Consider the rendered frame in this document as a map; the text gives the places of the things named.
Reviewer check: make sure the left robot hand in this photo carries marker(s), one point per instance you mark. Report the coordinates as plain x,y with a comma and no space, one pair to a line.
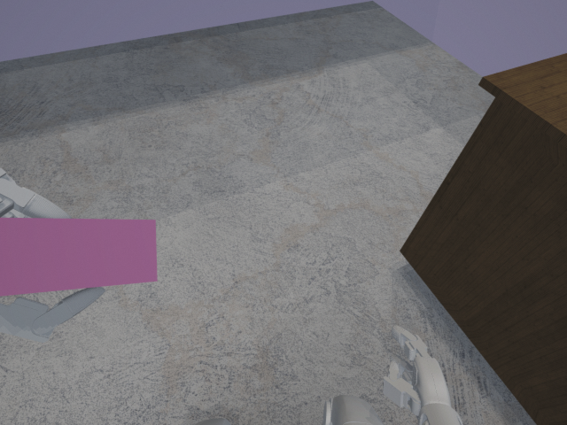
27,318

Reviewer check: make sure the sponge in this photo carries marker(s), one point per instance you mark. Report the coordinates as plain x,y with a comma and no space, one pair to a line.
43,254

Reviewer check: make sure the table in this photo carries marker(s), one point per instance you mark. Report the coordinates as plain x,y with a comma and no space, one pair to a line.
492,243

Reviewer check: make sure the right robot hand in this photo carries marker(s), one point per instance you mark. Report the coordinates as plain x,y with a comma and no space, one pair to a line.
414,386

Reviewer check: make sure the right robot forearm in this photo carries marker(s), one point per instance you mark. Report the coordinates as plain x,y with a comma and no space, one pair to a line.
438,414

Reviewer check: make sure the right robot thigh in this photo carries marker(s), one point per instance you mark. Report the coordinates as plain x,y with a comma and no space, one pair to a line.
349,410

